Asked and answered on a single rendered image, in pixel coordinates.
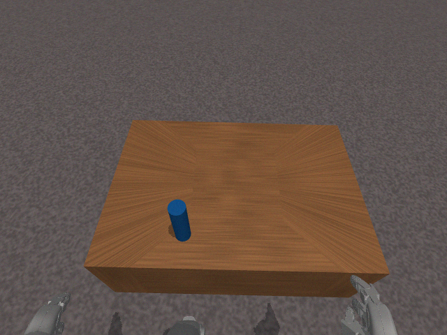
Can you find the left robot hand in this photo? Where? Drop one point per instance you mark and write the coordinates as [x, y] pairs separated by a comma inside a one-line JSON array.
[[47, 319]]

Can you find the right robot hand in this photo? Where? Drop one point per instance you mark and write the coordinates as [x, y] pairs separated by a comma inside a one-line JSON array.
[[376, 317]]

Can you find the can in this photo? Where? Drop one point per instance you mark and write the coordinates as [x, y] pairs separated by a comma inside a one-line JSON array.
[[179, 219]]

